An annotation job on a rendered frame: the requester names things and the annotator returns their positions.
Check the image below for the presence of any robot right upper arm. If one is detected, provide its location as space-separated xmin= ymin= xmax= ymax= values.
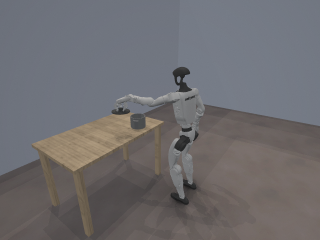
xmin=191 ymin=88 xmax=205 ymax=114

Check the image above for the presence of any table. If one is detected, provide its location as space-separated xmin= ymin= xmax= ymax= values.
xmin=31 ymin=112 xmax=164 ymax=237

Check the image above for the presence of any pot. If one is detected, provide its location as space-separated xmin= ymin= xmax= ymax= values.
xmin=130 ymin=113 xmax=146 ymax=130

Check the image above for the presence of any robot left forearm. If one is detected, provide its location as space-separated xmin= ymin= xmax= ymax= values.
xmin=124 ymin=94 xmax=153 ymax=106

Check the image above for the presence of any left robot thigh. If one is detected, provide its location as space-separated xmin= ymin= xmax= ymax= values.
xmin=168 ymin=136 xmax=187 ymax=175

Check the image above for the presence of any robot right hand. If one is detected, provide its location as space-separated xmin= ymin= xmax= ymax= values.
xmin=191 ymin=125 xmax=199 ymax=133

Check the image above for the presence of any left robot foot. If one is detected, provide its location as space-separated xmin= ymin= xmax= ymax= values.
xmin=170 ymin=192 xmax=189 ymax=205

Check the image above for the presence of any robot left upper arm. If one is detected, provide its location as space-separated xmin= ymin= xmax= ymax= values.
xmin=147 ymin=92 xmax=180 ymax=107

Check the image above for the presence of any robot right forearm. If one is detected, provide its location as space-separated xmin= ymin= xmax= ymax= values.
xmin=192 ymin=112 xmax=204 ymax=127

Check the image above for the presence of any robot left hand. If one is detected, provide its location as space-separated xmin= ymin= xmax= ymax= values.
xmin=113 ymin=97 xmax=128 ymax=112

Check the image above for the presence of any lid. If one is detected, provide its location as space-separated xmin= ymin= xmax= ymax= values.
xmin=111 ymin=108 xmax=130 ymax=115

